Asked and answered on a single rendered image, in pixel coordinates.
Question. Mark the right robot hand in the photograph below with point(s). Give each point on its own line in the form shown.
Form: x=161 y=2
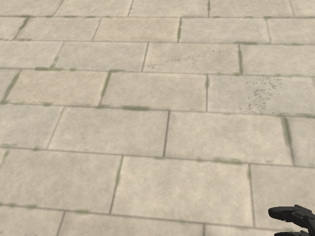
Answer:
x=299 y=215

